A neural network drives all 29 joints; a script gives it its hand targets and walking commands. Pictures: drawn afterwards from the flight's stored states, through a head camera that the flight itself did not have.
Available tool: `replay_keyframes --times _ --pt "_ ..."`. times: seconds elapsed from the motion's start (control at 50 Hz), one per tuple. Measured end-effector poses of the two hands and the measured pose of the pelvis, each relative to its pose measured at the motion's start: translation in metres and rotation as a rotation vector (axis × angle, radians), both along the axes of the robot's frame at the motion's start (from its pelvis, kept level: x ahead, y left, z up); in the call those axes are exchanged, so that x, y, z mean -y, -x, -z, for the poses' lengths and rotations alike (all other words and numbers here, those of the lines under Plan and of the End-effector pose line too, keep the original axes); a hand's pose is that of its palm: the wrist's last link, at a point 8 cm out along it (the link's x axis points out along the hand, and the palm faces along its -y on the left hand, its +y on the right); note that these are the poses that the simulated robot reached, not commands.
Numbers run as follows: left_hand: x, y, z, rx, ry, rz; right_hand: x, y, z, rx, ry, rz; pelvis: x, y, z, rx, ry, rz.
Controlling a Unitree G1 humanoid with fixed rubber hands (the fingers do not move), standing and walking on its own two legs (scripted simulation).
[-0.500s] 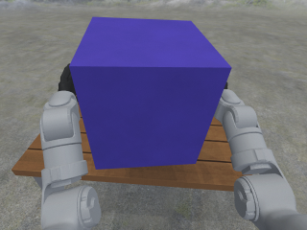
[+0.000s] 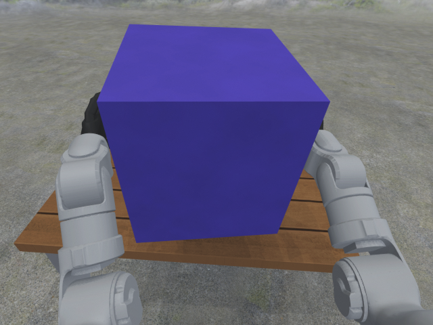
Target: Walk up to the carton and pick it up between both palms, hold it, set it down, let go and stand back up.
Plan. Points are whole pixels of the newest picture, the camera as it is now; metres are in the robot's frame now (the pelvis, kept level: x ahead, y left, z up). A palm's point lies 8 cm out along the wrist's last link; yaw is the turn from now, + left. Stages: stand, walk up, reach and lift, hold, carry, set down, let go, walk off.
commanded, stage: hold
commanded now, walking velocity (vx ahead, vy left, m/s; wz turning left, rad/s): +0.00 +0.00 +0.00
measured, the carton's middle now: (205, 132) +0.41 +0.00 +0.21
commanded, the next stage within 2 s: none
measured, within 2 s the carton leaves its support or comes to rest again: neither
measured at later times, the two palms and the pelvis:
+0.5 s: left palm (98, 140) +0.35 +0.18 +0.24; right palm (308, 137) +0.36 -0.18 +0.22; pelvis +0.00 +0.00 +0.00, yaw +0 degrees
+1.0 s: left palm (94, 139) +0.35 +0.19 +0.24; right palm (306, 135) +0.36 -0.17 +0.22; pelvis +0.00 +0.00 +0.00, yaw +0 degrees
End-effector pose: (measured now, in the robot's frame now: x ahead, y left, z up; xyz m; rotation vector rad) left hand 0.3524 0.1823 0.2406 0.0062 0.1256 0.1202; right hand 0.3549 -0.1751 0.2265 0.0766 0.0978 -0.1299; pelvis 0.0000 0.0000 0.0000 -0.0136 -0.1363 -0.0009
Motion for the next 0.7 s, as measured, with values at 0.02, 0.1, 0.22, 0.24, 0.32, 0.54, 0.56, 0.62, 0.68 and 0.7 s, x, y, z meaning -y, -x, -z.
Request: replay_keyframes --times 0.02,0.1,0.22,0.24,0.32,0.54,0.56,0.62,0.68,0.7 --pt "0.0001 0.0009 -0.0007 0.002 0.000 0.000 0.0001 0.0008 -0.0008 0.002 0.000 0.000 0.0000 0.0001 0.0000 0.003 0.000 0.000" --pt "0.0004 0.0017 -0.0008 -0.005 0.015 -0.001 0.0005 0.0021 -0.0017 -0.005 -0.010 0.004 0.0000 0.0009 0.0003 0.003 -0.003 0.003" --pt "-0.0004 -0.0020 -0.0003 -0.023 0.016 -0.003 -0.0004 -0.0010 0.0012 -0.023 -0.009 0.003 -0.0001 0.0033 0.0000 -0.003 -0.006 0.009" --pt "-0.0009 -0.0024 0.0001 -0.026 0.015 -0.003 -0.0009 -0.0015 0.0024 -0.026 -0.007 0.002 -0.0001 0.0038 0.0000 -0.003 -0.006 0.009" --pt "-0.0021 -0.0011 0.0005 -0.018 0.003 -0.004 -0.0022 -0.0016 0.0044 -0.017 0.002 -0.004 -0.0001 0.0046 0.0000 -0.003 -0.004 0.005" --pt "0.0014 -0.0032 0.0042 -0.027 0.006 0.003 0.0012 -0.0008 0.0077 -0.026 -0.016 0.007 0.0001 0.0043 0.0002 -0.006 -0.005 0.003" --pt "0.0014 -0.0035 0.0035 -0.024 0.005 0.003 0.0013 -0.0010 0.0073 -0.024 -0.016 0.007 0.0002 0.0042 0.0002 -0.008 -0.005 0.003" --pt "0.0014 -0.0028 -0.0008 -0.004 0.001 0.003 0.0012 -0.0008 0.0041 -0.004 -0.013 0.005 0.0002 0.0032 0.0001 -0.013 -0.004 0.004" --pt "0.0007 0.0000 -0.0033 0.010 0.002 0.000 0.0005 0.0008 0.0006 0.010 -0.006 0.002 0.0002 0.0026 0.0001 -0.002 -0.002 0.007" --pt "0.0003 0.0011 -0.0030 0.009 0.004 -0.002 0.0001 0.0013 0.0000 0.010 -0.004 0.000 0.0002 0.0025 0.0001 0.003 -0.002 0.006"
